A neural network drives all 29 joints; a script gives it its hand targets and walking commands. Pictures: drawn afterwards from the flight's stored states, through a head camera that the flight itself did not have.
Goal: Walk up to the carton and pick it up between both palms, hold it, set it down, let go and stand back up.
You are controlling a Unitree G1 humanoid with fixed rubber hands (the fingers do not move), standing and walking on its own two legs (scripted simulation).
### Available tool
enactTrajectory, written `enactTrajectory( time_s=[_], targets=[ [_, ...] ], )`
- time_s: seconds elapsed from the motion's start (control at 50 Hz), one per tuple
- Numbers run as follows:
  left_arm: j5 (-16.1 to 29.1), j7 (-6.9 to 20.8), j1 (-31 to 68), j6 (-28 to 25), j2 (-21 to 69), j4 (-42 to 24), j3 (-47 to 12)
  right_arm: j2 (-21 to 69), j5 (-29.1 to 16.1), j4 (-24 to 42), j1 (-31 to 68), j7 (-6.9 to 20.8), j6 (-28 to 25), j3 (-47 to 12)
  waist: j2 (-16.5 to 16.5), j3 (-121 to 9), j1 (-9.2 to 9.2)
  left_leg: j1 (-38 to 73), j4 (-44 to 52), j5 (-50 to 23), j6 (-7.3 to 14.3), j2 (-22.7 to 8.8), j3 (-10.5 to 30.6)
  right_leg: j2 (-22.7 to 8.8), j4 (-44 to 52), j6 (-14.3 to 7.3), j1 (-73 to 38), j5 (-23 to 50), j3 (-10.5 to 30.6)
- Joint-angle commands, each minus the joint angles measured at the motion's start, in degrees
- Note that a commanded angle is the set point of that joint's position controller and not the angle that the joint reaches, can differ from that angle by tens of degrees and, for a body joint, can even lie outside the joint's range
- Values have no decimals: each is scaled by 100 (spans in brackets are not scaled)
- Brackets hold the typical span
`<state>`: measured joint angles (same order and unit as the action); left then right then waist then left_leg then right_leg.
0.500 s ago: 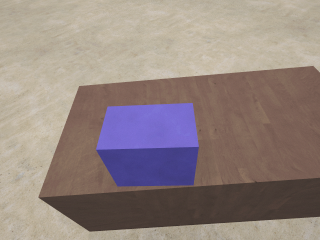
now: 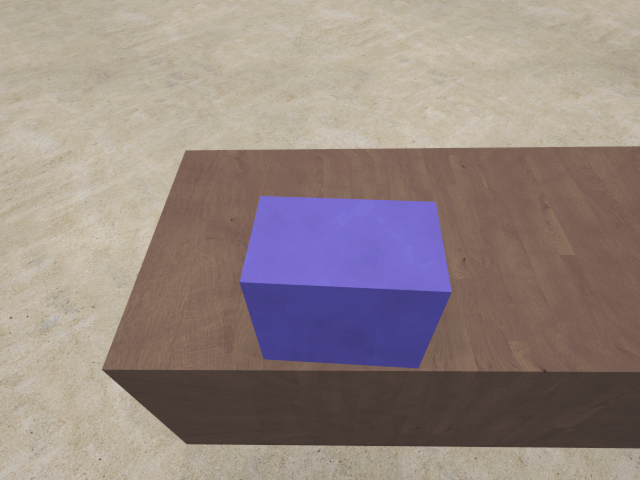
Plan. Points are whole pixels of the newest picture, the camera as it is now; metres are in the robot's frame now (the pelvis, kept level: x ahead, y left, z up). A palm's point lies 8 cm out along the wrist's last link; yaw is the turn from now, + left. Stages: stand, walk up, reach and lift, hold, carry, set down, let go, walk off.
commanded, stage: walk up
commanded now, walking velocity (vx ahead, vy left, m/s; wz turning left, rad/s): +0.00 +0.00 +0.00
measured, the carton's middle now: (343, 286) +0.44 +0.00 -0.09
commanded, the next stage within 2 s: stand in 0.50 s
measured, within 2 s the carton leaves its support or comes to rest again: neither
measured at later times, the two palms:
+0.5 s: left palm out of the picture -0.01 +0.22 -0.14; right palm out of the picture -0.02 -0.19 -0.14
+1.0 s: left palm (194, 416) +0.22 +0.20 -0.08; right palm (496, 449) +0.19 -0.20 -0.09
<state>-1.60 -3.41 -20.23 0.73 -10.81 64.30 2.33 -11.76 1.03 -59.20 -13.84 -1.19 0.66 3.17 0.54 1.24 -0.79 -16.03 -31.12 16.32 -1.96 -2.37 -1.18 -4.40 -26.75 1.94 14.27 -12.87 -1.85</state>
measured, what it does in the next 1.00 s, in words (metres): steps on the spot: left foot, then right foot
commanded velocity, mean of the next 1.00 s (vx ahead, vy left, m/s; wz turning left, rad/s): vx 0.00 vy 0.00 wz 0.00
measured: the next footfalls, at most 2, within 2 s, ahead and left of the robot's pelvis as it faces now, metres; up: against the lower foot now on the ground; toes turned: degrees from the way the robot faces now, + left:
left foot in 0.02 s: +0.05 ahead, +0.13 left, +0.00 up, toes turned +1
right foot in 0.26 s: +0.03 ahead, -0.10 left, +0.00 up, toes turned -2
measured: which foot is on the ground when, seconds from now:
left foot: up 0.00-0.00, down 0.02-1.00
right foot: down 0.00-0.02, up 0.04-0.24, down 0.26-1.00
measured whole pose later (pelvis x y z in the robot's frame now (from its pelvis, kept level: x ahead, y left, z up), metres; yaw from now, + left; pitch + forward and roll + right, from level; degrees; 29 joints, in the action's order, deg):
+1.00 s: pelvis -0.03 +0.01 -0.01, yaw -2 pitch +5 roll +0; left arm -7.8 6.8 11.0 42.4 -9.3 31.8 5.6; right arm -6.4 -11.8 -51.1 14.4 -4.7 19.2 -0.8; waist -1.7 -1.9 3.5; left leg -24.6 -31.8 12.4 -0.5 -2.5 -2.7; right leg 0.9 -31.6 -2.1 22.8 -14.1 -1.7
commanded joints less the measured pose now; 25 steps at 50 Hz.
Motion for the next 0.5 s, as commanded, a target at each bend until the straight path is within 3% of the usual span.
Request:
enactTrajectory(
  time_s=[0.0, 0.02, 0.04, 0.06, 0.08, 0.12, 0.18, 0.22, 0.24, 0.26, 0.28, 0.3, 0.48],
  targets=[
    [-27, 162, -439, -38, -187, -161, -40, -360, 103, -193, -1492, -102, -125, -32, 471, -65, 259, 1547, 1791, -921, -32, -1149, 1251, -29, -496, -250, 1192, -1014, 29],
    [134, 147, -451, 38, 168, -248, -100, -666, 21, -47, -977, -96, -115, -90, 1414, 96, 82, 216, 2060, -453, 507, -1752, 1814, 145, -509, -163, 700, -1609, 59],
    [129, 151, -262, 116, -108, -212, -53, -480, 50, 13, -621, -56, -110, -120, 1107, 498, 101, -337, 2251, 445, 676, -1496, 1821, 122, -864, -156, 347, -1409, 174],
    [117, 185, -242, 143, -35, -171, -69, -434, 39, 66, -333, -31, -142, -153, 931, 682, 15, -558, 2304, 690, 658, -1231, 1542, 204, -1057, -168, 275, -1120, 164],
    [96, 212, -362, 134, 40, -96, -93, -473, 35, 91, -162, -29, -162, -157, 945, 628, -80, -469, 2264, 529, 623, -1013, 1255, 233, -1189, -178, 218, -999, 152],
    [61, 237, -526, 75, -49, -7, -84, -327, -3, 34, -182, -65, -223, -213, 946, 394, -136, 21, 2015, -446, 696, -875, 923, 263, -1204, -203, 234, -888, 97],
    [118, 160, -410, -21, -36, -26, -123, -83, -27, -162, -401, -87, -258, -278, 841, 139, -43, 597, 1550, -1528, 861, -870, 798, 296, -443, -196, 87, -741, 69],
    [127, 115, -438, -79, -48, 1, -162, -152, -49, -263, -503, -97, -214, -250, 762, 46, -71, 578, 1328, -1613, 712, -781, 750, 218, 638, -216, -543, 388, 138],
    [102, 106, -482, -113, -173, 5, -150, -162, -77, -270, -573, -82, -209, -239, 673, -69, -24, 412, 1318, -1374, 580, -709, 757, -1, 702, -222, -942, 756, 323],
    [59, 108, -501, -154, -296, -18, -147, -165, -96, -266, -628, -58, -212, -216, 469, -30, 62, 214, 1267, -1117, 498, -561, 652, -261, 715, -260, -1119, 1071, 538],
    [126, 125, -312, -155, -331, 47, -149, 116, -134, -320, -782, -37, -216, -249, -144, 254, 237, 257, 1428, -1063, 442, -310, 449, -220, 589, -315, -760, 1099, 488],
    [132, 155, -301, -167, -117, 64, -192, 68, -120, -397, -736, -56, -207, -249, -236, 335, 108, 512, 1334, -1074, 403, -282, 377, -166, 710, -307, -494, 829, 477],
    [118, 113, -260, -204, -9, 131, -200, 50, -63, -575, -809, -63, -178, -217, -158, 362, 98, 579, 1240, -1128, 334, -316, 344, -133, 903, -339, -589, 722, 432]
  ],
)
